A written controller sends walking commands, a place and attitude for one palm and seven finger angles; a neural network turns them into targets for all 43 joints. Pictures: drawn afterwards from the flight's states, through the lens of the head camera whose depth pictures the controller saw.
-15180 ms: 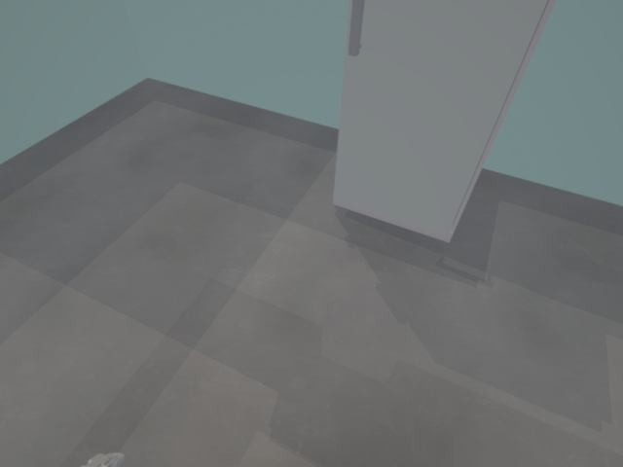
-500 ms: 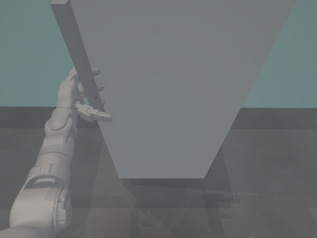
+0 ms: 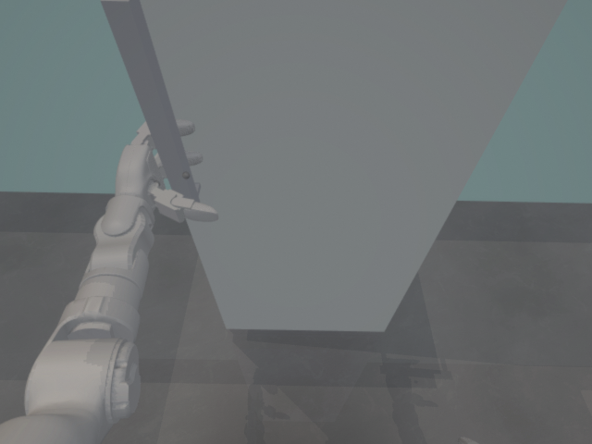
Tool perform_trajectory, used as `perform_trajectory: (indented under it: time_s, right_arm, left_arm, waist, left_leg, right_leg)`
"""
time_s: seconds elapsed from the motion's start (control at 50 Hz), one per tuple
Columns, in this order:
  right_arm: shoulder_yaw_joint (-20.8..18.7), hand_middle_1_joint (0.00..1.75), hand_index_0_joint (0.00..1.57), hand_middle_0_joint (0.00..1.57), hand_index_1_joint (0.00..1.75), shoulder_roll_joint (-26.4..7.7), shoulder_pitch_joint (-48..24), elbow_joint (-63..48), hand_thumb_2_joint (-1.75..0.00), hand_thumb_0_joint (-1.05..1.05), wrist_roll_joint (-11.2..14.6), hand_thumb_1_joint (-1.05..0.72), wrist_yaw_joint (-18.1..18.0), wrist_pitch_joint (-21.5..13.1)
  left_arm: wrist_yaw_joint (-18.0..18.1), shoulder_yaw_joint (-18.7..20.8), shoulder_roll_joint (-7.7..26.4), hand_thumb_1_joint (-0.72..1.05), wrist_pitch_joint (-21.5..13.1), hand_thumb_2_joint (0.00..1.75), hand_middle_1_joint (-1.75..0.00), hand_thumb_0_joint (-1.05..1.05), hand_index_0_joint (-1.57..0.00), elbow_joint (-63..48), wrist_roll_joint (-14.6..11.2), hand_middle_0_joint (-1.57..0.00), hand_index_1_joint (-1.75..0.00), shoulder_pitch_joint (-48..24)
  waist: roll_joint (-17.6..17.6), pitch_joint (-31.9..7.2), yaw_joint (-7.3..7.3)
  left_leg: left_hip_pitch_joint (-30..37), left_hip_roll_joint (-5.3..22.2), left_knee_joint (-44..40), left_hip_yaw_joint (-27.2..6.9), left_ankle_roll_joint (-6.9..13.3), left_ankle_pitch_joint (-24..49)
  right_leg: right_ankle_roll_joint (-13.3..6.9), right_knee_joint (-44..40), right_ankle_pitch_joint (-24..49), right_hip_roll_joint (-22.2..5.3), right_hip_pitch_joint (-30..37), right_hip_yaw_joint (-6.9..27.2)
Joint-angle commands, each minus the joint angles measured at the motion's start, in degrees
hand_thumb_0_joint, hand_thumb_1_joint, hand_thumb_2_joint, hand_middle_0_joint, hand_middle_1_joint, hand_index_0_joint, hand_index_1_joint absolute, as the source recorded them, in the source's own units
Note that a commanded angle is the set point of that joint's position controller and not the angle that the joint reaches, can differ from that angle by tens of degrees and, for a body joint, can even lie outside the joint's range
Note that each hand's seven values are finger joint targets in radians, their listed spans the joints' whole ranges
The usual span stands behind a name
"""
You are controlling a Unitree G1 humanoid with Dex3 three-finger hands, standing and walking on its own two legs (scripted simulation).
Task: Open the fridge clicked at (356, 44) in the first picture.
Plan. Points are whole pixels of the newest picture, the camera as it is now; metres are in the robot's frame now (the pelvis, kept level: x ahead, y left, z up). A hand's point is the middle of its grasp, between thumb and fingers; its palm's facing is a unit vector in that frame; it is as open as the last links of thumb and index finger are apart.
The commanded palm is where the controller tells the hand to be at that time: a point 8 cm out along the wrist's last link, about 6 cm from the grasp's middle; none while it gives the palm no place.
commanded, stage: slide the fingers in behind the handle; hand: left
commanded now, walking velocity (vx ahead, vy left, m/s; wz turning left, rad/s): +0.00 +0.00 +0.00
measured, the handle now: (169, 122) +0.50 +0.18 +0.17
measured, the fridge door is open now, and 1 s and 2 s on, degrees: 0 0 0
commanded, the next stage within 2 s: grip the handle and tug to test in 0.20 s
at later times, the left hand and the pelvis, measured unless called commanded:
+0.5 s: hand (185, 175) +0.44 +0.16 +0.12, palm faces +0.00 -1.00 -0.01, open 13.2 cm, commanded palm +0.41 +0.21 +0.13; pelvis +0.01 +0.00 +0.00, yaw -1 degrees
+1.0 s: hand (183, 174) +0.44 +0.16 +0.12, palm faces +0.01 -1.00 +0.00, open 6.0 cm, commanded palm +0.42 +0.20 +0.13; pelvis +0.00 +0.01 +0.00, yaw +0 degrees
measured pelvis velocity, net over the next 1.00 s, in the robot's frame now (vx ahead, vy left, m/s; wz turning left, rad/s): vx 0.00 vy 0.01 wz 0.00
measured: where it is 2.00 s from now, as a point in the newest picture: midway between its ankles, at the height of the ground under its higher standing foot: outside the picture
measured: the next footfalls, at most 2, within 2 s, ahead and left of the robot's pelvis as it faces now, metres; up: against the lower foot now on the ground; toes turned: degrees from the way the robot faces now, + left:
none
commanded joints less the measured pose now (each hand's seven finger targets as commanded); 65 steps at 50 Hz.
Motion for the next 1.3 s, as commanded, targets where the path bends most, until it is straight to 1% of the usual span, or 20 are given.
perform_trajectory:
  time_s: [0.0,0.08,0.12,0.16,0.28,0.34,0.42,0.44,0.54,0.58,0.68,0.72,0.84,0.88,0.96,1.02,1.1,1.16,1.24,1.28]
  right_arm:
    - [-2.9,0.30,0.20,0.20,0.30,-8.3,1.8,-6.4,-0.90,0.00,-0.2,-0.90,-0.4,-2.2]
    - [-3.0,0.30,0.20,0.20,0.30,-8.1,1.6,-6.4,-0.90,0.00,-0.1,-0.90,-0.1,-2.2]
    - [-3.2,0.30,0.20,0.20,0.30,-8.4,1.8,-6.6,-0.90,0.00,-0.2,-0.90,-0.2,-2.2]
    - [-3.0,0.30,0.20,0.20,0.30,-7.9,1.4,-6.8,-0.90,0.00,-0.1,-0.90,-0.1,-2.1]
    - [-3.1,0.30,0.20,0.20,0.30,-7.9,1.2,-6.8,-0.90,0.00,-0.1,-0.90,0.1,-2.1]
    - [-3.2,0.30,0.20,0.20,0.30,-8.2,1.4,-6.7,-0.90,0.00,-0.2,-0.90,-0.1,-1.8]
    - [-3.2,0.30,0.20,0.20,0.30,-8.2,1.3,-6.9,-0.90,0.00,-0.2,-0.90,-0.2,-1.6]
    - [-3.0,0.30,0.20,0.20,0.30,-7.9,0.8,-7.3,-0.90,0.00,-0.2,-0.90,-0.2,-1.6]
    - [-3.2,0.30,0.20,0.20,0.30,-7.8,0.5,-7.3,-0.90,0.00,-0.1,-0.90,-0.2,-1.5]
    - [-3.0,0.30,0.20,0.20,0.30,-8.2,0.7,-7.3,-0.90,0.00,-0.1,-0.90,-0.4,-1.3]
    - [-3.0,0.30,0.20,0.20,0.30,-7.8,0.5,-7.2,-0.90,0.00,-0.1,-0.90,-0.4,-1.4]
    - [-3.0,0.30,0.20,0.20,0.30,-8.2,0.9,-7.2,-0.90,0.00,-0.1,-0.90,-0.4,-1.3]
    - [-3.1,0.30,0.20,0.20,0.30,-8.0,1.0,-6.8,-0.90,0.00,-0.1,-0.90,-0.3,-1.6]
    - [-3.1,0.30,0.20,0.20,0.30,-8.2,1.4,-6.4,-0.90,0.00,-0.3,-0.90,-0.3,-1.6]
    - [-3.1,0.30,0.20,0.20,0.30,-8.1,1.4,-6.2,-0.90,0.00,-0.2,-0.90,-0.3,-1.6]
    - [-3.3,0.30,0.20,0.20,0.30,-8.2,1.7,-6.3,-0.90,0.00,-0.3,-0.90,-0.2,-1.7]
    - [-3.0,0.30,0.20,0.20,0.30,-8.5,1.9,-6.2,-0.90,0.00,-0.4,-0.90,-0.5,-1.5]
    - [-2.8,0.30,0.20,0.20,0.30,-8.1,1.2,-6.6,-0.90,0.00,-0.1,-0.90,-0.5,-1.5]
    - [-3.0,0.30,0.20,0.20,0.30,-8.2,1.6,-6.8,-0.90,0.00,-0.3,-0.90,-0.3,-1.7]
    - [-3.0,0.30,0.20,0.20,0.30,-8.2,1.5,-6.9,-0.90,0.00,-0.2,-0.90,-0.3,-1.8]
  left_arm:
    - [-0.5,1.2,9.2,-0.50,-4.4,0.30,-1.20,0.00,-0.30,-13.6,-0.4,-0.30,-1.20,-26.2]
    - [-0.6,-0.1,7.9,-0.50,-4.2,0.30,-1.20,0.00,-0.30,-14.6,-0.5,-0.30,-1.20,-27.3]
    - [-0.3,2.6,10.6,-0.50,-4.4,0.30,-1.20,0.00,-0.30,-15.4,-0.5,-0.30,-1.20,-25.2]
    - [-0.5,0.4,7.9,-0.50,-3.9,0.30,-1.20,0.00,-0.30,-16.0,-0.5,-0.30,-1.20,-25.2]
    - [-0.2,-0.4,6.8,-0.50,-3.4,0.30,-1.20,0.00,-0.30,-18.2,-0.6,-0.30,-1.20,-24.7]
    - [0.2,1.4,8.9,-0.36,-3.1,0.36,-1.22,0.00,-0.32,-17.7,-0.5,-0.32,-1.22,-23.9]
    - [-0.2,3.3,11.0,-0.17,-2.8,0.44,-1.25,0.00,-0.33,-18.1,-0.6,-0.33,-1.25,-22.1]
    - [-0.5,1.6,8.9,-0.13,-2.7,0.46,-1.25,0.00,-0.34,-19.1,-0.6,-0.34,-1.25,-21.7]
    - [-0.6,1.1,8.0,0.11,-2.1,0.56,-1.29,0.00,-0.36,-20.0,-1.1,-0.36,-1.29,-22.1]
    - [-0.5,2.6,10.2,0.20,-1.7,0.60,-1.30,0.00,-0.38,-18.6,-0.9,-0.38,-1.30,-20.4]
    - [-0.4,1.0,8.2,0.43,-1.8,0.70,-1.33,0.00,-0.40,-18.8,-0.7,-0.40,-1.33,-23.1]
    - [-0.3,2.3,9.9,0.53,-1.8,0.74,-1.35,0.00,-0.41,-17.6,-0.7,-0.41,-1.35,-21.8]
    - [-0.1,-0.9,6.5,0.81,-2.3,0.86,-1.39,0.00,-0.44,-17.5,-0.5,-0.44,-1.39,-26.2]
    - [0.0,0.5,8.0,0.90,-2.3,0.90,-1.40,0.00,-0.45,-15.6,-0.4,-0.45,-1.40,-25.3]
    - [-0.1,-0.7,6.8,0.90,-2.8,0.90,-1.40,0.00,-0.45,-14.4,-0.2,-0.45,-1.40,-26.3]
    - [0.3,0.1,7.9,0.90,-3.3,0.90,-1.40,0.00,-0.45,-15.7,0.1,-0.45,-1.40,-26.3]
    - [-0.3,2.5,10.9,0.90,-3.3,0.90,-1.40,0.00,-0.45,-13.3,-0.3,-0.45,-1.40,-25.3]
    - [-1.0,1.1,9.3,0.90,-3.3,0.90,-1.40,0.00,-0.45,-13.4,-0.3,-0.45,-1.40,-25.6]
    - [-0.6,2.4,10.5,0.90,-3.8,0.90,-1.40,0.00,-0.45,-15.6,-0.4,-0.45,-1.40,-25.0]
    - [-0.8,2.0,9.7,0.90,-3.5,0.90,-1.40,0.00,-0.45,-15.2,-0.7,-0.45,-1.40,-24.0]
  waist:
    - [1.6,-19.6,-1.32]
    - [0.8,-18.8,-1.93]
    - [0.0,-20.5,-0.86]
    - [0.5,-19.5,-1.45]
    - [2.2,-19.3,-1.29]
    - [-1.3,-19.2,-1.21]
    - [-0.1,-20.0,-0.41]
    - [1.9,-19.9,-0.47]
    - [0.5,-18.7,-1.02]
    - [-0.7,-18.1,-0.63]
    - [1.8,-18.2,-1.12]
    - [-0.4,-18.8,-0.85]
    - [1.5,-18.7,-1.96]
    - [-0.3,-18.4,-1.79]
    - [0.6,-17.4,-2.07]
    - [0.4,-19.6,-1.82]
    - [-1.7,-17.9,-1.41]
    - [0.9,-17.0,-1.49]
    - [0.7,-20.4,-0.93]
    - [-0.5,-18.8,-1.07]
  left_leg:
    - [15.3,-1.4,-3.2,-4.2,0.7,15.8]
    - [15.1,-1.2,-3.4,-4.2,0.6,15.4]
    - [15.1,-1.2,-3.2,-4.1,0.7,17.2]
    - [15.4,-1.2,-3.2,-4.1,0.6,17.1]
    - [16.6,-1.0,-3.3,-4.3,0.5,18.1]
    - [15.2,-1.1,-3.4,-4.1,0.7,17.7]
    - [14.9,-1.2,-3.6,-3.7,0.7,18.4]
    - [15.8,-1.2,-3.5,-3.6,0.7,19.2]
    - [15.4,-1.1,-3.5,-3.5,0.7,18.6]
    - [14.2,-1.1,-3.9,-3.7,0.7,17.6]
    - [15.6,-1.2,-3.8,-3.9,0.6,17.4]
    - [14.9,-1.1,-3.7,-4.1,0.6,17.8]
    - [16.5,-1.1,-3.4,-4.5,0.5,17.4]
    - [15.6,-1.0,-3.5,-4.6,0.5,16.4]
    - [15.5,-0.9,-3.5,-4.8,0.4,15.5]
    - [16.3,-0.9,-3.2,-4.7,0.5,16.9]
    - [12.8,-1.2,-3.6,-4.2,0.8,14.0]
    - [13.0,-1.3,-3.9,-4.1,0.6,13.2]
    - [14.6,-1.2,-3.6,-4.3,0.6,15.6]
    - [13.9,-1.2,-3.7,-4.1,0.7,14.9]
  right_leg:
    - [0.3,-4.0,19.1,1.0,2.8,3.2]
    - [0.6,-4.1,19.1,1.1,2.2,3.1]
    - [0.4,-3.7,20.9,1.2,4.0,3.2]
    - [0.5,-3.9,20.5,1.2,3.1,3.0]
    - [0.4,-4.0,20.5,1.2,2.6,2.8]
    - [0.6,-4.1,21.2,1.3,4.0,3.0]
    - [0.4,-4.0,22.3,1.1,5.6,3.2]
    - [0.4,-4.0,22.7,1.1,5.0,3.2]
    - [0.6,-4.4,22.5,1.1,4.7,3.1]
    - [0.5,-4.5,21.7,1.1,5.2,3.1]
    - [0.4,-4.5,20.6,1.1,3.7,3.0]
    - [0.4,-4.3,20.9,1.1,4.5,2.9]
    - [0.4,-4.3,19.3,1.1,1.8,2.8]
    - [0.5,-4.4,18.8,1.2,2.1,2.8]
    - [0.3,-4.3,17.4,1.2,0.8,2.6]
    - [0.4,-4.1,18.6,1.2,1.5,2.8]
    - [0.5,-4.5,17.9,1.2,3.5,3.1]
    - [0.3,-4.6,17.3,1.1,2.8,3.1]
    - [0.3,-4.2,18.9,1.2,4.0,3.1]
    - [0.4,-4.5,18.9,1.3,3.7,3.1]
